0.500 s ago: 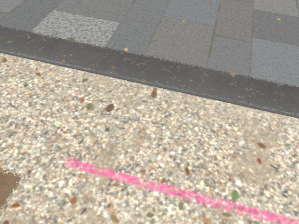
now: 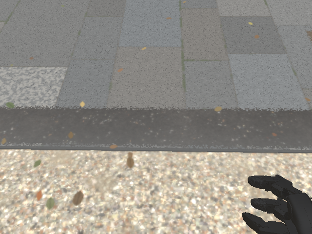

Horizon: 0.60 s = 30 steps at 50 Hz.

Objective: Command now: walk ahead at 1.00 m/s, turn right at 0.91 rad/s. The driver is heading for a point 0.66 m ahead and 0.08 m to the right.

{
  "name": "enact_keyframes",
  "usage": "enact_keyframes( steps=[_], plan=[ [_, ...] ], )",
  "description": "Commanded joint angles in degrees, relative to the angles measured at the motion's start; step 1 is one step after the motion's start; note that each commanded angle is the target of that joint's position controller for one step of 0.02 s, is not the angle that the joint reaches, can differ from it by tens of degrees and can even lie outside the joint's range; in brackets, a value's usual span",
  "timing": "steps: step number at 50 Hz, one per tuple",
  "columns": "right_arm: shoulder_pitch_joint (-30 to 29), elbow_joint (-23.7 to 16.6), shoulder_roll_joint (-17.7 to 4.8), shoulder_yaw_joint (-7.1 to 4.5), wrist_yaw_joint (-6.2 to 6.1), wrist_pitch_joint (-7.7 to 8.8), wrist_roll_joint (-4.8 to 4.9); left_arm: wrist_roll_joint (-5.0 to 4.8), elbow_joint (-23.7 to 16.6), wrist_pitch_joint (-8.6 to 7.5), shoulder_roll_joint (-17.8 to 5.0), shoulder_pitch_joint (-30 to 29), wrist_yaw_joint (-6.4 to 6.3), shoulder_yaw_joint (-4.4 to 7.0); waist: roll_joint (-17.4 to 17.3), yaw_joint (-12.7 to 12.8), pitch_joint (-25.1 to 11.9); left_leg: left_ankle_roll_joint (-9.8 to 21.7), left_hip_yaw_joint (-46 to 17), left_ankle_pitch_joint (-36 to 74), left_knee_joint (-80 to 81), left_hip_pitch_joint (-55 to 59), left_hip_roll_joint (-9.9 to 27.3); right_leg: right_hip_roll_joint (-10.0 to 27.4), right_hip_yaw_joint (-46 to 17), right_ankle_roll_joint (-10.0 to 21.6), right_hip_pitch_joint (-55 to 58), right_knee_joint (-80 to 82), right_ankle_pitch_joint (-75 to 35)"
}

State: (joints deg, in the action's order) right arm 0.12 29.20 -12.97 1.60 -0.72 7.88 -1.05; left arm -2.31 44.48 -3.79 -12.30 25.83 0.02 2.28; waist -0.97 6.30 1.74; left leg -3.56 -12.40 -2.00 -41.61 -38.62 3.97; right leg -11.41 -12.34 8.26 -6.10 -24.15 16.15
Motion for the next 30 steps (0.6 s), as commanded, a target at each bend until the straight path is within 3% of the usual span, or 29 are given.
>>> enact_keyframes(
  steps=[1,3,4,5,6,7,8,9,10,11,12,14,15,17,19,21,22,23,25,26,27,28,29,30],
  plan=[
    [-4.27,-4.25,-6.37,-3.20,-0.31,0.41,2.30,-1.10,-3.43,-0.21,-10.62,-2.51,-1.08,3.22,5.33,-1.02,0.27,-2.77,6.53,8.22,11.11,22.77,-6.39,7.85,-13.42,4.65,-18.69,7.94,3.87],
    [-3.94,-4.13,-8.50,-4.50,-0.27,0.85,3.54,-1.09,-2.92,0.36,-9.49,-1.95,-1.26,3.35,6.82,-1.63,-0.38,-1.87,4.71,5.11,15.39,22.47,-5.66,9.25,-15.70,2.95,-10.36,2.19,1.74],
    [-0.14,-3.20,-10.06,-5.65,-0.28,1.19,3.79,-0.66,-3.12,0.65,-9.42,-2.69,-1.19,3.47,7.37,-4.24,-2.61,-0.58,5.10,1.99,15.95,25.99,-5.76,9.60,-15.71,1.66,-7.52,-3.22,-4.72],
    [8.82,-1.60,-11.90,-7.09,-0.28,1.48,3.97,0.14,-3.92,0.74,-9.35,-4.54,-0.73,3.36,7.35,-9.81,-8.18,1.39,5.19,-1.57,14.29,35.08,-3.93,8.61,-13.33,-0.42,-7.07,-14.20,-13.22],
    [23.19,0.52,-14.20,-7.97,-0.69,1.12,3.65,2.09,-6.18,0.79,-5.55,-6.50,-0.13,1.95,3.95,-16.21,-18.77,4.67,-2.06,-12.84,9.04,53.52,4.50,7.40,-8.61,-2.18,-15.81,-32.89,-10.20],
    [27.08,2.37,-19.80,-8.59,0.23,0.76,0.83,-0.41,-9.01,-0.02,0.88,3.60,0.50,-0.31,-23.61,-9.77,-27.55,15.85,-37.58,-36.44,20.58,71.02,20.12,2.18,-2.08,-4.73,-35.43,-52.81,18.49],
    [24.28,2.01,-15.99,-8.44,0.73,0.24,1.03,-2.65,-8.60,0.27,-4.04,1.61,-0.24,-0.45,-23.56,-10.99,-22.24,16.10,-47.30,-54.05,25.35,66.80,21.79,9.75,1.26,-4.66,-45.10,-60.64,11.98],
    [21.39,1.43,-11.25,-7.63,0.28,-0.33,1.37,-1.43,-8.84,0.68,-8.31,-5.48,-0.55,0.48,-13.86,-13.05,-12.77,13.56,-36.49,-47.35,25.43,59.40,18.30,11.60,3.57,-4.83,-47.67,-62.17,6.54],
    [20.75,2.69,-10.22,-7.27,0.13,-0.97,0.90,0.22,-9.55,0.87,-9.48,-10.18,-0.41,0.90,-3.87,-13.24,-7.47,11.82,-25.42,-34.51,24.89,52.25,15.35,13.48,5.34,-4.87,-46.08,-60.41,3.33],
    [20.29,4.01,-9.86,-7.09,0.21,-1.25,0.25,1.38,-11.12,0.72,-8.97,-14.30,-0.02,1.09,-0.17,-12.78,-3.06,11.19,-17.62,-24.31,25.26,45.92,12.79,15.22,5.62,-4.74,-44.72,-57.57,1.44],
    [18.88,5.28,-8.82,-6.68,0.22,-1.16,-0.20,0.87,-12.06,1.00,-8.20,-14.74,0.56,1.26,-1.86,-10.71,-0.85,10.73,-11.94,-18.91,26.18,41.08,11.21,17.16,5.20,-4.69,-42.45,-55.48,0.24],
    [17.72,7.58,-5.90,-5.93,0.82,-0.88,0.86,-0.58,-12.95,2.17,-6.47,-14.49,1.09,1.00,-4.64,-8.77,0.53,10.14,-4.68,-13.65,27.88,37.39,9.82,19.32,5.85,-4.51,-42.01,-54.12,0.55],
    [17.48,8.66,-5.71,-5.90,0.97,-0.82,1.36,-0.58,-13.47,2.62,-5.84,-14.89,1.33,0.75,-4.21,-8.01,1.38,10.22,-1.90,-10.71,28.56,36.25,9.85,20.04,6.08,-4.58,-43.16,-53.74,-0.20],
    [16.69,10.03,-7.63,-6.33,0.86,-0.71,1.25,0.10,-14.47,2.80,-5.64,-16.20,1.76,0.35,-2.87,-6.87,3.17,10.68,3.51,-4.62,30.40,34.29,10.30,20.63,6.21,-5.46,-45.08,-51.57,-4.80],
    [15.34,10.63,-9.31,-6.52,0.49,-0.57,0.50,0.19,-15.07,2.41,-6.66,-18.52,2.15,0.30,-2.07,-6.65,5.30,10.08,10.14,-0.63,32.79,31.74,8.93,20.11,7.62,-6.29,-43.95,-44.96,-11.74],
    [17.47,12.04,-10.00,-6.38,0.17,-0.52,0.03,0.39,-15.37,2.06,-7.55,-22.50,2.70,0.50,1.11,-8.85,6.17,8.16,16.14,3.13,34.33,34.18,6.96,18.36,11.30,-5.60,-42.69,-38.21,-18.14],
    [18.88,12.70,-12.25,-6.75,0.01,-0.49,0.36,0.35,-16.61,1.68,-6.38,-25.14,3.35,-0.07,-0.14,-9.20,7.86,7.69,17.42,6.05,34.51,34.16,8.21,18.86,12.28,-4.97,-41.74,-32.97,-19.78],
    [21.08,13.77,-12.27,-6.61,-0.04,-0.58,0.68,0.42,-17.26,1.18,-5.72,-28.00,3.98,-0.43,1.55,-10.46,9.12,6.89,18.99,11.32,34.90,35.43,8.09,17.61,14.13,-4.10,-40.32,-28.11,-20.21],
    [24.52,15.58,-14.32,-6.61,-0.06,-1.03,0.58,0.20,-18.18,0.14,-5.98,-30.88,4.78,-0.22,0.32,-10.16,7.71,5.82,21.64,32.71,33.27,37.36,8.09,12.30,19.16,-1.46,-30.77,-20.48,-19.49],
    [25.71,16.15,-16.26,-6.90,-0.34,-1.38,0.73,0.27,-18.36,-0.04,-7.37,-30.56,4.88,0.38,-2.43,-8.67,6.01,6.30,22.19,49.40,30.31,40.32,9.20,9.28,21.14,-0.48,-27.27,-19.70,-16.92],
    [25.69,16.32,-18.11,-7.18,-0.88,-2.03,0.98,0.79,-18.02,-0.05,-9.03,-27.66,4.80,1.28,-5.16,-5.82,3.75,6.38,22.33,64.18,23.40,43.07,10.03,6.51,22.39,0.48,-23.43,-18.28,-12.93],
    [24.74,16.32,-19.18,-7.19,-1.25,-2.66,1.19,1.17,-16.05,0.13,-11.60,-18.78,4.52,2.72,-6.71,-0.61,-1.37,6.55,21.79,71.34,11.79,42.73,10.76,4.93,21.47,2.02,-13.34,-16.36,-11.77],
    [21.88,15.81,-18.85,-6.83,-1.15,-2.81,1.60,1.43,-12.57,0.54,-13.93,-6.15,3.65,4.28,-6.12,6.21,-6.89,6.09,22.19,69.23,-1.92,37.38,9.77,6.12,18.00,4.37,2.68,-8.52,-21.17],
    [22.38,14.54,-14.54,-5.72,-1.14,-2.22,1.07,1.96,-9.47,1.26,-15.86,0.08,2.45,4.52,2.08,6.02,-10.22,4.42,21.22,20.41,-22.99,21.95,3.14,13.55,6.32,5.75,21.19,-7.64,-30.87]
  ],
)
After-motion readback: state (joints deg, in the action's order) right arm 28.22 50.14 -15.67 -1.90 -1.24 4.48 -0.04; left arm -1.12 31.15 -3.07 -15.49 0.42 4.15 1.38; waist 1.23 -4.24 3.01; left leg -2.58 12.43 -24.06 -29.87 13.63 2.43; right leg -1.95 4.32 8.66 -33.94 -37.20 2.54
